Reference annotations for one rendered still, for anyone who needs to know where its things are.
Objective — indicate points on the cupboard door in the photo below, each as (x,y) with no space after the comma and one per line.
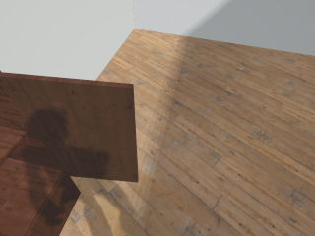
(87,126)

